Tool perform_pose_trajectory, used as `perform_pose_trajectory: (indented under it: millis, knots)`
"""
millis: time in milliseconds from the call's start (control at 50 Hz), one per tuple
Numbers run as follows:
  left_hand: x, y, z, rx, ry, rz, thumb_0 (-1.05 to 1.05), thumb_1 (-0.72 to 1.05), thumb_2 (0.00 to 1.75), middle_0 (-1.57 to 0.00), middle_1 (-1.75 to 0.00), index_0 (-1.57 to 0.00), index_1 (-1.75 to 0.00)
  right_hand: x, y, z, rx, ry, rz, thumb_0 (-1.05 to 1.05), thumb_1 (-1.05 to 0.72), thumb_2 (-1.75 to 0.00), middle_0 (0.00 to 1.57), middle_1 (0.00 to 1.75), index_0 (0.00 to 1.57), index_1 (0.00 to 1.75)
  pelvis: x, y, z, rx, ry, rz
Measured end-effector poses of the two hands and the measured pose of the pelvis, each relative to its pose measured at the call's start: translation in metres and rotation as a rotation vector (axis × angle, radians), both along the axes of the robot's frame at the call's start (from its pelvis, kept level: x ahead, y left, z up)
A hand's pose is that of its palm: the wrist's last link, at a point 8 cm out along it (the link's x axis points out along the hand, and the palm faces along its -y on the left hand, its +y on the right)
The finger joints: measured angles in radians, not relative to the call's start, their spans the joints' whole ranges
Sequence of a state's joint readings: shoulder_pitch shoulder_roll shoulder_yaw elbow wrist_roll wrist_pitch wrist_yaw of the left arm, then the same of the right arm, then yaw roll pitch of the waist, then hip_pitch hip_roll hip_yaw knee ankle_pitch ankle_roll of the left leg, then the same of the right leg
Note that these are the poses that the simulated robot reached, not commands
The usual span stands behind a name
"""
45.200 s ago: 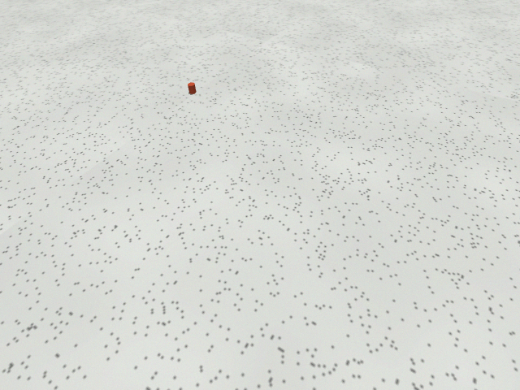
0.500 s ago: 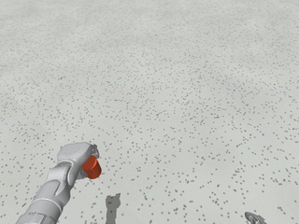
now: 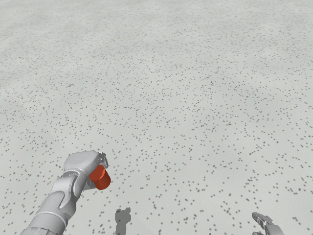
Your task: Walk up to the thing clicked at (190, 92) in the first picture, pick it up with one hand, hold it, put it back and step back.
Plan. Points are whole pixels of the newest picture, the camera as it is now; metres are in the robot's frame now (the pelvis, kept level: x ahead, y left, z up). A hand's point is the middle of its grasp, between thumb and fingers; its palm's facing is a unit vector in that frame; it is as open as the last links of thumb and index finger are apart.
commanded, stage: hold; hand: left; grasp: from above
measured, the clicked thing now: (99, 177) +0.32 +0.21 -0.07
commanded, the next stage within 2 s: crouch in 0.64 s
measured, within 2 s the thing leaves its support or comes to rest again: neither
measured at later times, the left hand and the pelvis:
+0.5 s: hand (86, 179) +0.29 +0.23 -0.02, palm faces -0.45 -0.06 -0.89, open 7.8 cm; pelvis +0.00 +0.01 +0.01, yaw +0 degrees
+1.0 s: hand (88, 179) +0.30 +0.23 -0.05, palm faces -0.47 -0.06 -0.88, open 7.8 cm; pelvis +0.02 +0.01 +0.00, yaw +0 degrees
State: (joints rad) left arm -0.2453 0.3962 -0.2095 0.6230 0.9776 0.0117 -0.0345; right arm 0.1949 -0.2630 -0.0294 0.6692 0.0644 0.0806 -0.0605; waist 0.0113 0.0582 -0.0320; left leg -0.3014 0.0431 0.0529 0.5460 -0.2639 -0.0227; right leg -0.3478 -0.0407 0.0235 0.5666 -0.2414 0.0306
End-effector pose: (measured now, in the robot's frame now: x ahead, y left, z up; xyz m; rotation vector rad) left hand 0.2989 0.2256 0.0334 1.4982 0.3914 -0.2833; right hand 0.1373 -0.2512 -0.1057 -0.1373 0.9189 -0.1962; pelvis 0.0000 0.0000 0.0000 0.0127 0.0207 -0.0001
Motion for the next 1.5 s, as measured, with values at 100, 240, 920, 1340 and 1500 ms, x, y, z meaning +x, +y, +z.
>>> perform_pose_trajectory:
  millis: [100,240,920,1340,1500]
  knots:
    - [-0.003,0.000,0.002,-0.005,0.013,-0.004,0.04,0.41,0.30,-0.80,-0.74,-0.73,-0.54,0.002,0.003,0.003,0.003,-0.015,0.000,0.01,-0.91,-0.90,0.20,0.30,0.20,0.30,-0.001,0.001,0.002,0.000,-0.010,-0.002]
    - [-0.006,0.001,0.004,-0.006,0.020,-0.018,0.04,0.40,0.30,-0.81,-0.75,-0.73,-0.54,0.006,0.008,0.007,0.003,-0.029,0.010,0.01,-0.91,-0.90,0.20,0.30,0.20,0.30,0.000,0.003,0.003,0.000,-0.019,-0.004]
    - [0.014,0.010,-0.006,-0.012,0.039,-0.010,0.04,0.41,0.30,-0.86,-0.73,-0.74,-0.52,0.016,0.008,0.006,-0.003,0.026,-0.007,0.01,-0.91,-0.90,0.20,0.30,0.20,0.30,0.020,0.006,0.006,-0.007,0.001,0.002]
    - [0.049,0.026,-0.156,0.094,-0.006,-0.054,0.05,0.39,0.30,-0.83,-0.65,-0.77,-0.49,-0.059,-0.026,-0.082,-0.136,0.264,-0.009,0.01,-0.91,-0.90,0.20,0.30,0.20,0.30,-0.016,0.007,-0.084,-0.038,0.324,0.032]
    - [0.075,0.032,-0.244,0.096,-0.006,-0.025,0.04,0.39,0.30,-0.83,-0.67,-0.76,-0.50,-0.124,-0.021,-0.156,-0.159,0.400,-0.060,0.01,-0.91,-0.90,0.20,0.30,0.20,0.30,-0.036,0.014,-0.157,-0.058,0.477,0.029]
